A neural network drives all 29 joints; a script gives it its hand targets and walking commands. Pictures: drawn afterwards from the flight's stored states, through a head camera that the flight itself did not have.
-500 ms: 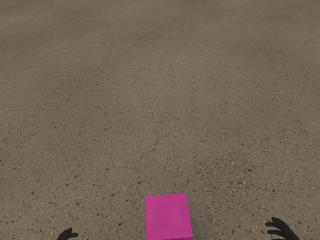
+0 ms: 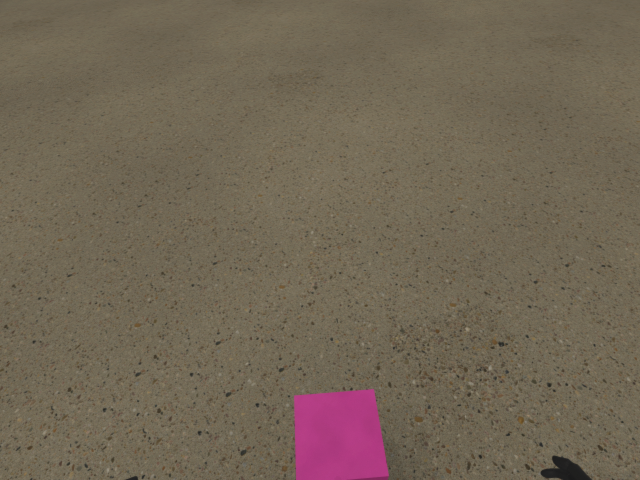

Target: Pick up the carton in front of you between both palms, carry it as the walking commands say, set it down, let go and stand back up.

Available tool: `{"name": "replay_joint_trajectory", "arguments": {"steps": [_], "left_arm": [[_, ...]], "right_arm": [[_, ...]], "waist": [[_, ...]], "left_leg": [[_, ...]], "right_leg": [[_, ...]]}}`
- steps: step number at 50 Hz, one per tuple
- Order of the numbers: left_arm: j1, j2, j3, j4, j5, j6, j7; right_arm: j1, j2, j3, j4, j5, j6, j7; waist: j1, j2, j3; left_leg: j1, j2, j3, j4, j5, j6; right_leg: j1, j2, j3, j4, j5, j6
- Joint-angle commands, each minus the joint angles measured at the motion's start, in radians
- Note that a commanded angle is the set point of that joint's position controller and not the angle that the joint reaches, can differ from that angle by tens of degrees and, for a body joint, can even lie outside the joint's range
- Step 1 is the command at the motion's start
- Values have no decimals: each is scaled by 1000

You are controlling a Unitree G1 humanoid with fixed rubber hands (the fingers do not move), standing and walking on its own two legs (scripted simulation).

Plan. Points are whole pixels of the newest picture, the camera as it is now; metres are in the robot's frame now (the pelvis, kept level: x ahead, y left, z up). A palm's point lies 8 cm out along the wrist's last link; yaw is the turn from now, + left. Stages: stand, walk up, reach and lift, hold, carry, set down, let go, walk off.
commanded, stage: stand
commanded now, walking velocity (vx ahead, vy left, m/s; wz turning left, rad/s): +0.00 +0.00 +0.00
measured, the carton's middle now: (337, 449) +0.37 -0.01 -0.65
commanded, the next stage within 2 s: none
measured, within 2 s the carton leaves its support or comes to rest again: neither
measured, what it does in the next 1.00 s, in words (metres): stands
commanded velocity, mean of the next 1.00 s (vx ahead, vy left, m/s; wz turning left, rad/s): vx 0.00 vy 0.00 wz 0.00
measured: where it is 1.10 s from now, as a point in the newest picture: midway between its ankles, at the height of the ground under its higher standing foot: outside the picture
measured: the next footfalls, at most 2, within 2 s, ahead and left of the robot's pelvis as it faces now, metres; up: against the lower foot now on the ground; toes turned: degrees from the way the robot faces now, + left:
none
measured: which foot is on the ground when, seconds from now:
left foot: down 0.00-1.00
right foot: down 0.00-1.00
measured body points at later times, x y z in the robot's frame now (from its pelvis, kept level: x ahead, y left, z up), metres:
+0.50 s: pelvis -0.01 +0.00 +0.00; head -0.02 +0.00 +0.45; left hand +0.09 +0.31 -0.11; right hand +0.10 -0.31 -0.11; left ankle -0.02 +0.11 -0.74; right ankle -0.02 -0.12 -0.74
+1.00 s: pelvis -0.02 +0.00 +0.00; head -0.02 +0.00 +0.45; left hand +0.08 +0.31 -0.11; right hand +0.09 -0.32 -0.11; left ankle -0.02 +0.11 -0.74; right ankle -0.02 -0.12 -0.74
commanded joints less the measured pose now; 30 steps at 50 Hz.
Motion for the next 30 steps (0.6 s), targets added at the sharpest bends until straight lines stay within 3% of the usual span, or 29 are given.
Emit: {"name": "replay_joint_trajectory", "arguments": {"steps": [1,30], "left_arm": [[-37,156,31,-38,-1,-12,3],[-53,183,21,69,-6,-16,-5]], "right_arm": [[-40,-164,-33,-37,2,-13,-3],[-64,-193,-20,66,11,-17,3]], "waist": [[1,8,-23],[0,7,-6]], "left_leg": [[-2,125,-103,-65,233,-1],[3,135,-117,-114,184,6]], "right_leg": [[-7,-111,88,-58,207,-10],[3,-124,95,-110,164,-17]]}}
